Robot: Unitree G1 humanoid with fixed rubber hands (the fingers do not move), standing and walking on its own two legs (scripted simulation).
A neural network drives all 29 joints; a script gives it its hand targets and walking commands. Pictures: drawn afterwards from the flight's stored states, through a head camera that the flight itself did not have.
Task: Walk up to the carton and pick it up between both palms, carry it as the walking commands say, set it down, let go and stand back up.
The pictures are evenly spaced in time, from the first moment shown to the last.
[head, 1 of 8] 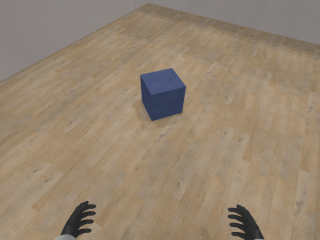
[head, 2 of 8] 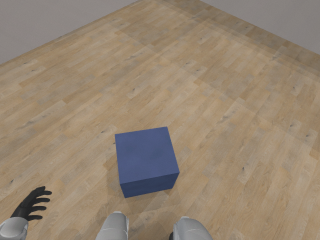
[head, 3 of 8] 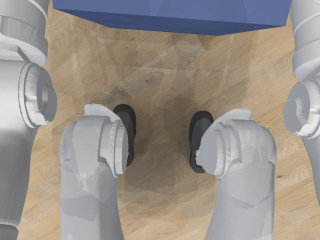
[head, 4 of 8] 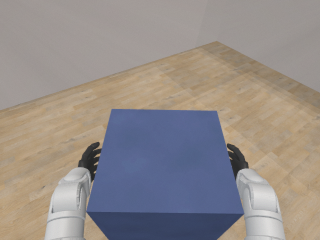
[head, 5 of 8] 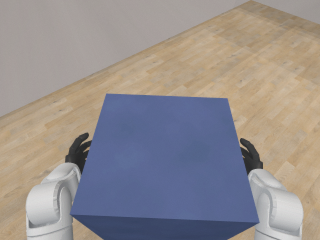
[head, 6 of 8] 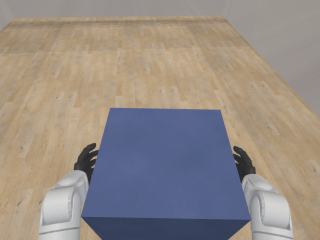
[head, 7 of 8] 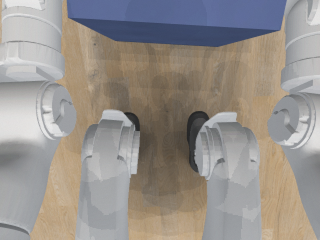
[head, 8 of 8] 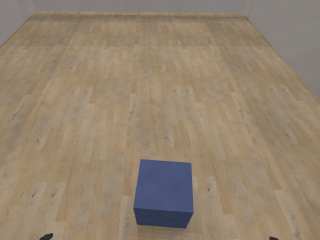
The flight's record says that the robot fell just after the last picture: no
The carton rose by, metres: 0.64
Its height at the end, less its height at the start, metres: +0.00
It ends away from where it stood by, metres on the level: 1.14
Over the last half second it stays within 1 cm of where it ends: yes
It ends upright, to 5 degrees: yes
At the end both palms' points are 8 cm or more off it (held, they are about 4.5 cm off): yes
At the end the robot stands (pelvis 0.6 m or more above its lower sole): yes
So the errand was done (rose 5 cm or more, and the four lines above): yes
